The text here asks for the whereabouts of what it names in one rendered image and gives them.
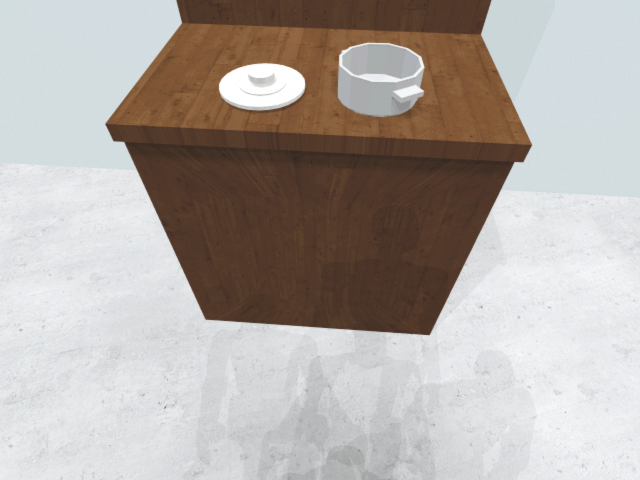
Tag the pot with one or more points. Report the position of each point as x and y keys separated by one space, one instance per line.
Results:
x=379 y=79

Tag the knob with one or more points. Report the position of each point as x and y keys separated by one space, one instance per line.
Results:
x=261 y=74

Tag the table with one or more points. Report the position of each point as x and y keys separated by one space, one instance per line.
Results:
x=312 y=214

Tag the lid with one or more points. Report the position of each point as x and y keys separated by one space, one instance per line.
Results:
x=236 y=89

